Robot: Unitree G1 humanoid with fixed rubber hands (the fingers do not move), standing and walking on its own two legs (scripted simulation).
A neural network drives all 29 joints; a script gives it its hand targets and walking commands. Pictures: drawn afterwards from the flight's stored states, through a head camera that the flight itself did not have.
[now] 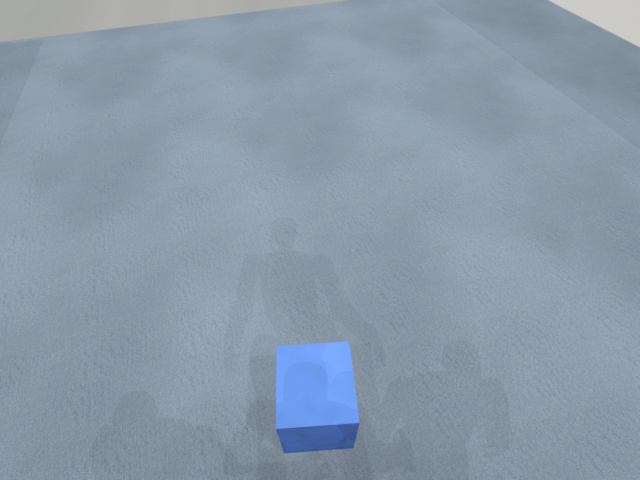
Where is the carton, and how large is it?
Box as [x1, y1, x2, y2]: [276, 341, 358, 452]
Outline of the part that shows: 348,341 276,346 276,430 284,452 353,447 358,426 358,415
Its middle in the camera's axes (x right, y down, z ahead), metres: -0.01 +0.45 +1.08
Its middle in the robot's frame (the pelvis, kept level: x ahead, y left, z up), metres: +0.44 +0.04 -0.64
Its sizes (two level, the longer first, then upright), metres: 0.210 0.200 0.250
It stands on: the floor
